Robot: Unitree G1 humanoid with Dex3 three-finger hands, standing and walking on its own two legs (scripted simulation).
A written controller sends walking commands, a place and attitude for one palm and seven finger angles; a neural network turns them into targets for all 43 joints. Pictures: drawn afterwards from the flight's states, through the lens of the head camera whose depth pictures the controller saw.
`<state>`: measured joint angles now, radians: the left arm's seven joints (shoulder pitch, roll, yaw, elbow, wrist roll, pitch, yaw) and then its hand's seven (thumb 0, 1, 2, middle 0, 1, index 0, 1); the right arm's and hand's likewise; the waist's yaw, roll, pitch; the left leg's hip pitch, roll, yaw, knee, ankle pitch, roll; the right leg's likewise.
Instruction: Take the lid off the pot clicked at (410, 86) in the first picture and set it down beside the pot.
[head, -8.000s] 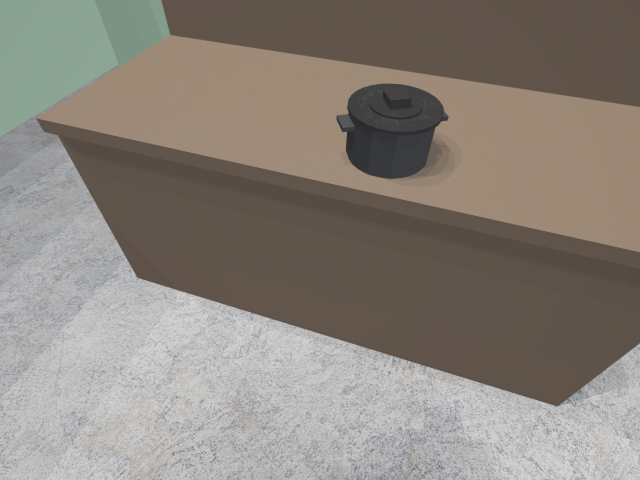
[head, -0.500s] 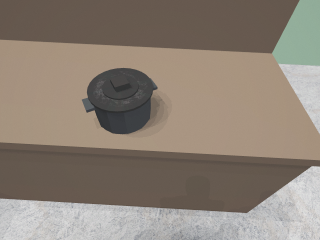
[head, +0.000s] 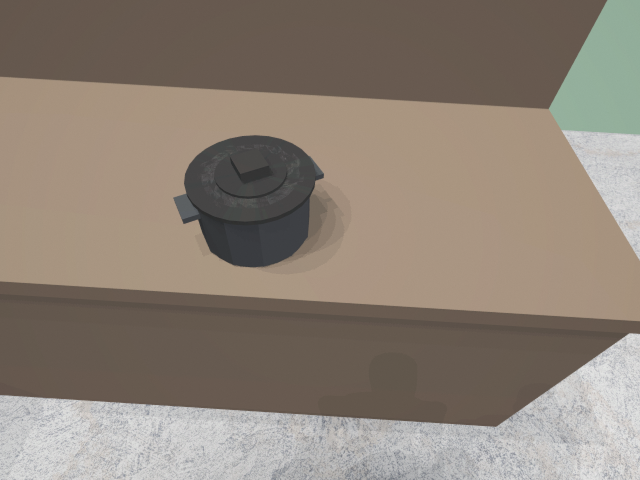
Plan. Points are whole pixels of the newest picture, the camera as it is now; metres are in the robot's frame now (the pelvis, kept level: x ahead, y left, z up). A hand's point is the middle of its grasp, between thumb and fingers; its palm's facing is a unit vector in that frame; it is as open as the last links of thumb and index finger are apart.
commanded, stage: look again from close up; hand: left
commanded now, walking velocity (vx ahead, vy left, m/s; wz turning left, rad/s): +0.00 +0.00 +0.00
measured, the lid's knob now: (249, 164) +0.53 +0.15 +0.09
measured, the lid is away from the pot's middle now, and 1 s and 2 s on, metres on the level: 0.00 0.00 0.00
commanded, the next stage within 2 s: lift the closed hand beside the body in 0.20 s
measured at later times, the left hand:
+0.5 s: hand out of the picture +0.10 +0.19 -0.11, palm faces +0.07 -0.95 -0.32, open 6.5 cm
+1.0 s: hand (129, 479) +0.12 +0.22 -0.03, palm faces +0.31 -0.89 -0.34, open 3.0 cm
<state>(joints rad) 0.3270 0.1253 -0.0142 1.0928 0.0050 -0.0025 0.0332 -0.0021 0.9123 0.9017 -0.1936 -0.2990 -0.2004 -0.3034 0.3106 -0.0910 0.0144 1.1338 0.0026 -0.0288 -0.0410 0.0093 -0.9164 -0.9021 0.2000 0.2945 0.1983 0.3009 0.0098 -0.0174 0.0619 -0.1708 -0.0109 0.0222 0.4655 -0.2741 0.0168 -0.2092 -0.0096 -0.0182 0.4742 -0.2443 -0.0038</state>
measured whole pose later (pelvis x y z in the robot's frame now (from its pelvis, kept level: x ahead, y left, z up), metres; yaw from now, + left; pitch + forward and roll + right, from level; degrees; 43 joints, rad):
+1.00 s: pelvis +0.01 -0.01 +0.00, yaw +3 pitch +0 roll +0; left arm 0.60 0.21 0.11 0.01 -0.03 -0.01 0.09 0.01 0.90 0.90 -1.22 -1.42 -1.22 -1.42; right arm 0.14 -0.19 0.01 0.61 -0.01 -0.08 -0.03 0.01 -0.91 -0.90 0.20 0.30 0.20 0.30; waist 0.06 0.04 0.03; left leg -0.16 0.00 -0.03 0.43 -0.27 0.01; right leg -0.17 0.00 -0.07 0.41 -0.24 -0.01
